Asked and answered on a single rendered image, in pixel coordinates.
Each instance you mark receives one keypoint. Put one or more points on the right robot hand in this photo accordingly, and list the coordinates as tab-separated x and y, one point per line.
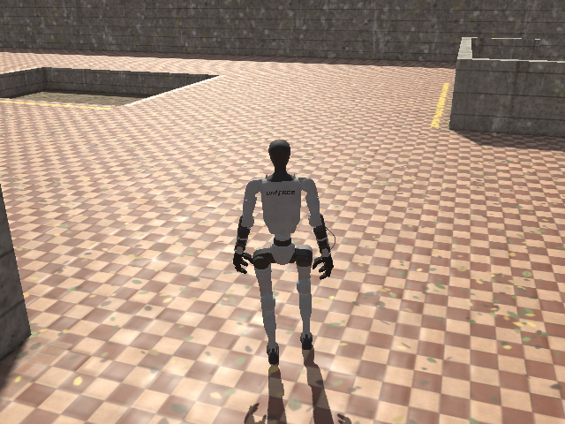
328	265

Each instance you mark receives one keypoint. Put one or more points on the left robot hand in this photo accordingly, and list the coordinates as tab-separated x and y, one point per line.
237	260

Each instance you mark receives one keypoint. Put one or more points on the right robot forearm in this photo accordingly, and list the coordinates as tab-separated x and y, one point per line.
322	238

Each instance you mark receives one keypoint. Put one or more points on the left robot thigh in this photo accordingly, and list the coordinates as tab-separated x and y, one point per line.
262	266

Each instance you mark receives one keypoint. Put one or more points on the left robot forearm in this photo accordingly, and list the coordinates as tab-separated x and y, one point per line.
242	236

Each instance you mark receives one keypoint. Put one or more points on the right robot upper arm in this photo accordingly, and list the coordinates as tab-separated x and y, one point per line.
312	200

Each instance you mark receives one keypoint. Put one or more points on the left robot upper arm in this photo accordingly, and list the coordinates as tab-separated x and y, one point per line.
252	188

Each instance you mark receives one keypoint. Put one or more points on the robot left shin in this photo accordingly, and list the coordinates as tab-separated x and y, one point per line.
269	324

